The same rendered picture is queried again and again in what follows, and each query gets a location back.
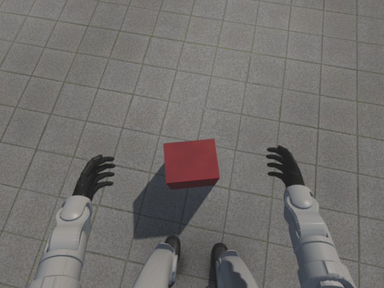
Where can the right robot thigh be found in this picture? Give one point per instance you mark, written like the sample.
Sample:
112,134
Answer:
232,272

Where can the right robot shin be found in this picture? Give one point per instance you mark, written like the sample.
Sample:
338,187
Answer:
229,253

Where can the robot right hand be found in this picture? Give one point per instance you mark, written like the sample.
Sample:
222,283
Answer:
291,174

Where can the left robot forearm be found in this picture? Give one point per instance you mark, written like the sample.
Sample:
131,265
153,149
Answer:
64,252

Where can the robot left hand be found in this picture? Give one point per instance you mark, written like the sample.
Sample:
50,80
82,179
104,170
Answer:
87,183

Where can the carton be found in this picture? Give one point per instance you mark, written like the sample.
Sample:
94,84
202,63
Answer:
191,164

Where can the right robot forearm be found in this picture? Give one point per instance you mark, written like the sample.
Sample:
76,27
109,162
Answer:
318,261

